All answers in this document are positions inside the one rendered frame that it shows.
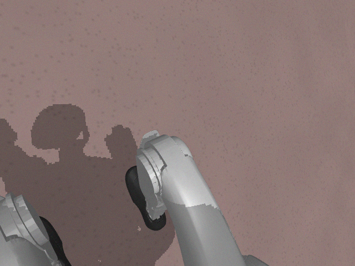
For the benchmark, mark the left robot foot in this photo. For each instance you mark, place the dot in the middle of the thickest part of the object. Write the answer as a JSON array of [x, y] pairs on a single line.
[[55, 242]]

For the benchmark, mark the right robot foot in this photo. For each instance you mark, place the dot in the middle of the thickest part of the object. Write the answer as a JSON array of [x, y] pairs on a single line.
[[132, 183]]

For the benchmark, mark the right robot hand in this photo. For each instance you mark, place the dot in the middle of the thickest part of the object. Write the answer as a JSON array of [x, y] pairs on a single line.
[[253, 261]]

